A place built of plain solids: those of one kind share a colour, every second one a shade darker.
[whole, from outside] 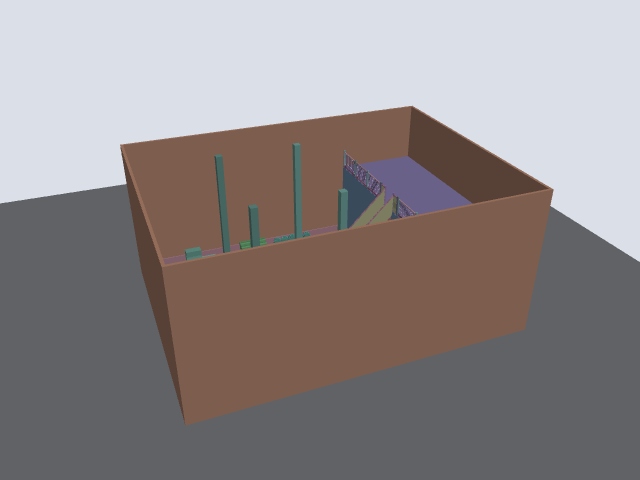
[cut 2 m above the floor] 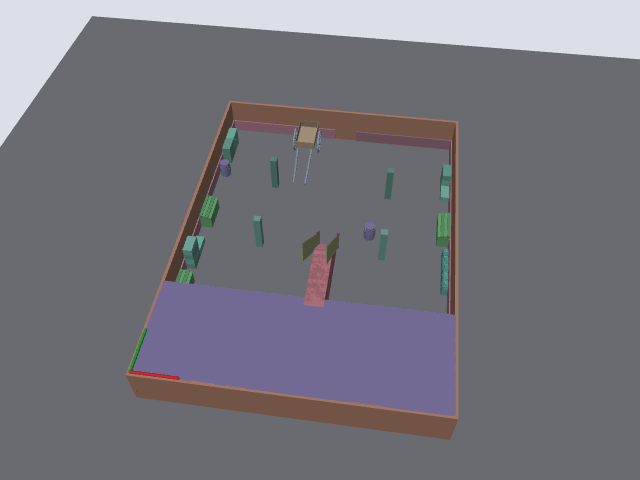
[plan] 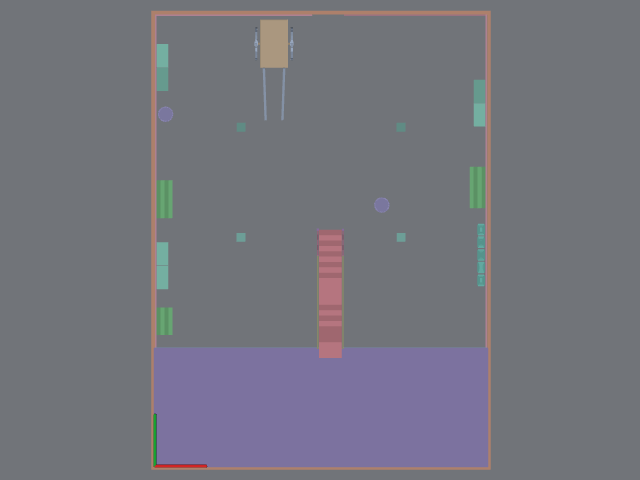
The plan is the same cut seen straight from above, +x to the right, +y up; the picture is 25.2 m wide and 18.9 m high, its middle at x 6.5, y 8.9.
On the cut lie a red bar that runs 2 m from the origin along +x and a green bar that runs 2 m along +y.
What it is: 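An aisled barn 13.1 x 17.8 m, 8.2 m high; a nave 6.3 m broad between two rows of posts 0.35 m square, 4.3 m apart, aisles 3.4 m broad; at the rear a loft 4.7 m deep at 4.85 m over closed bays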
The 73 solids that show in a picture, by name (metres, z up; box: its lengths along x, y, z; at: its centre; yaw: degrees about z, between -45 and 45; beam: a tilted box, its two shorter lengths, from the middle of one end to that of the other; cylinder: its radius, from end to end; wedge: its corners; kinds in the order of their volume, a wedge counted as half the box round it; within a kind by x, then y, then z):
{
 "loft_1": {"box": [13.18, 4.71, 4.9], "at": [6.54, 2.31, 2.4]},
 "wall_1": {"box": [0.15, 18.08, 8.26], "at": [-0.07, 8.89, 4.08]},
 "wall_2": {"box": [13.38, 0.15, 8.26], "at": [6.54, -0.07, 4.08]},
 "wall_3": {"box": [13.38, 0.15, 8.26], "at": [6.54, 17.86, 4.08]},
 "wall_4": {"box": [0.15, 18.08, 8.26], "at": [13.15, 8.89, 4.08]},
 "stair_1": {"box": [0.9, 0.62, 4.69], "at": [6.91, 4.56, 2.3]},
 "stair_2": {"box": [0.9, 0.62, 4.48], "at": [6.91, 4.77, 2.19]},
 "stair_3": {"box": [0.9, 0.62, 4.27], "at": [6.91, 4.98, 2.08]},
 "stair_4": {"box": [0.9, 0.62, 4.06], "at": [6.91, 5.19, 1.98]},
 "stair_5": {"box": [0.9, 0.62, 3.85], "at": [6.91, 5.4, 1.87]},
 "stair_6": {"box": [0.9, 0.62, 3.64], "at": [6.91, 5.62, 1.77]},
 "stair_7": {"box": [0.9, 0.62, 3.43], "at": [6.91, 5.83, 1.66]},
 "stair_8": {"box": [0.9, 0.62, 3.21], "at": [6.91, 6.04, 1.56]},
 "stair_9": {"box": [0.9, 0.62, 3.0], "at": [6.91, 6.25, 1.45]},
 "stair_10": {"box": [0.9, 0.62, 2.79], "at": [6.91, 6.46, 1.35]},
 "stair_11": {"box": [0.9, 0.62, 2.58], "at": [6.91, 6.67, 1.24]},
 "stair_12": {"box": [0.9, 0.62, 2.16], "at": [6.91, 7.09, 1.03]},
 "stair_13": {"box": [0.9, 0.62, 1.95], "at": [6.91, 7.3, 0.92]},
 "stair_14": {"box": [0.9, 0.62, 1.74], "at": [6.91, 7.51, 0.82]},
 "stair_15": {"box": [0.9, 0.62, 1.53], "at": [6.91, 7.73, 0.71]},
 "stair_16": {"box": [0.9, 0.62, 1.32], "at": [6.91, 7.94, 0.61]},
 "stair_17": {"box": [0.9, 0.62, 1.1], "at": [6.91, 8.15, 0.5]},
 "stair_18": {"box": [0.9, 0.62, 0.89], "at": [6.91, 8.36, 0.4]},
 "stair_19": {"box": [0.9, 0.62, 0.68], "at": [6.91, 8.57, 0.29]},
 "stair_20": {"box": [0.9, 0.62, 0.47], "at": [6.91, 8.78, 0.19]},
 "stair_21": {"box": [0.9, 0.62, 0.26], "at": [6.91, 8.99, 0.08]},
 "post_1": {"box": [0.35, 0.35, 8.26], "at": [3.39, 9.0, 4.08]},
 "post_2": {"box": [0.35, 0.35, 8.26], "at": [3.39, 13.34, 4.08]},
 "post_3": {"box": [0.35, 0.35, 8.26], "at": [9.69, 9.0, 4.08]},
 "post_4": {"box": [0.35, 0.35, 8.26], "at": [9.69, 13.34, 4.08]},
 "bales_1": {"box": [0.46, 0.92, 0.41], "at": [0.3, 7.42, 0.15]},
 "bales_2": {"box": [0.46, 0.92, 0.36], "at": [0.3, 7.42, 0.54]},
 "bales_3": {"box": [0.46, 0.92, 0.36], "at": [0.3, 7.42, 0.9]},
 "bales_4": {"box": [0.46, 0.92, 0.36], "at": [0.3, 7.42, 1.26]},
 "bales_5": {"box": [0.46, 0.92, 0.41], "at": [0.3, 8.35, 0.15]},
 "bales_6": {"box": [0.46, 0.92, 0.41], "at": [0.3, 15.22, 0.15]},
 "bales_7": {"box": [0.46, 0.92, 0.36], "at": [0.3, 15.22, 0.54]},
 "bales_8": {"box": [0.46, 0.92, 0.36], "at": [0.3, 15.22, 0.9]},
 "bales_9": {"box": [0.46, 0.92, 0.36], "at": [0.3, 16.16, 0.9]},
 "bales_10": {"box": [0.46, 0.92, 0.41], "at": [12.78, 13.82, 0.15]},
 "bales_11": {"box": [0.46, 0.92, 0.36], "at": [12.78, 14.76, 0.54]},
 "bales_12": {"box": [0.46, 0.92, 0.36], "at": [12.78, 14.76, 0.9]},
 "bin_1": {"box": [0.16, 1.08, 0.18], "at": [0.14, 5.7, 0.78]},
 "bin_2": {"box": [0.16, 1.5, 0.18], "at": [0.14, 10.51, 0.78]},
 "bin_3": {"box": [0.16, 1.08, 0.15], "at": [0.3, 5.7, 0.76]},
 "bin_4": {"box": [0.16, 1.5, 0.15], "at": [0.3, 10.51, 0.76]},
 "bin_5": {"box": [0.6, 1.46, 0.74], "at": [0.36, 10.51, 0.32]},
 "bin_6": {"box": [0.16, 1.08, 0.11], "at": [0.45, 5.7, 0.74]},
 "bin_7": {"box": [0.16, 1.5, 0.11], "at": [0.45, 10.51, 0.74]},
 "bin_8": {"box": [0.16, 1.08, 0.07], "at": [0.61, 5.7, 0.72]},
 "bin_9": {"box": [0.16, 1.5, 0.07], "at": [0.61, 10.51, 0.72]},
 "bin_10": {"box": [0.16, 1.64, 0.07], "at": [12.47, 10.97, 0.72]},
 "bin_11": {"box": [0.16, 1.64, 0.11], "at": [12.63, 10.97, 0.74]},
 "bin_12": {"box": [0.6, 1.6, 0.74], "at": [12.72, 10.97, 0.32]},
 "bin_13": {"box": [0.16, 1.64, 0.15], "at": [12.78, 10.97, 0.76]},
 "bin_14": {"box": [0.16, 1.64, 0.18], "at": [12.94, 10.97, 0.78]},
 "dwarf_1": {"box": [0.06, 13.12, 0.74], "at": [0.03, 11.22, 0.32]},
 "dwarf_2": {"box": [6.14, 0.06, 0.74], "at": [3.13, 17.75, 0.32]},
 "dwarf_3": {"box": [5.58, 0.06, 0.74], "at": [10.23, 17.75, 0.32]},
 "dwarf_4": {"box": [0.06, 13.12, 0.74], "at": [13.05, 11.22, 0.32]},
 "stair_guard_panel_1": {"wedge": [[6.38, 4.61, 4.67], [6.38, 4.61, 5.79], [6.38, 9.3, -0.02], [6.38, 9.3, 1.1], [6.44, 4.61, 4.67], [6.44, 4.61, 5.79], [6.44, 9.3, -0.02], [6.44, 9.3, 1.1]]},
 "stair_guard_panel_2": {"wedge": [[7.38, 4.61, 4.67], [7.38, 4.61, 5.79], [7.38, 9.3, -0.02], [7.38, 9.3, 1.1], [7.43, 4.61, 4.67], [7.43, 4.61, 5.79], [7.43, 9.3, -0.02], [7.43, 9.3, 1.1]]},
 "face_1": {"box": [6.46, 0.012, 4.87], "at": [3.23, 4.67, 2.39]},
 "face_2": {"box": [5.72, 0.012, 4.87], "at": [10.22, 4.67, 2.39]},
 "cart_rod_1": {"wedge": [[4.24, 15.66, 0.87], [4.24, 15.69, 0.79], [4.31, 13.61, 0.09], [4.31, 13.64, 0.0], [4.34, 15.67, 0.87], [4.34, 15.7, 0.79], [4.41, 13.62, 0.09], [4.41, 13.65, 0.0]]},
 "cart_rod_2": {"wedge": [[4.97, 13.62, 0.09], [4.97, 13.65, 0.0], [5.04, 15.67, 0.87], [5.04, 15.7, 0.79], [5.07, 13.61, 0.09], [5.07, 13.64, 0.0], [5.14, 15.66, 0.87], [5.14, 15.69, 0.79]]},
 "cart_1": {"box": [0.029, 1.9, 0.42], "at": [4.16, 16.63, 1.1]},
 "cart_2": {"box": [1.04, 0.028, 0.42], "at": [4.69, 15.69, 1.1]},
 "cart_3": {"box": [1.1, 1.9, 0.03], "at": [4.69, 16.63, 0.88]},
 "cart_4": {"box": [1.04, 0.028, 0.42], "at": [4.69, 17.57, 1.1]},
 "cart_5": {"box": [0.029, 1.9, 0.42], "at": [5.22, 16.63, 1.1]},
 "cask_1": {"cylinder": 0.26, "from": [0.42, 13.85, 0.85], "to": [0.42, 13.85, 0.9]},
 "cask_2": {"cylinder": 0.26, "from": [8.94, 10.28, 0.85], "to": [8.94, 10.28, 0.9]}
}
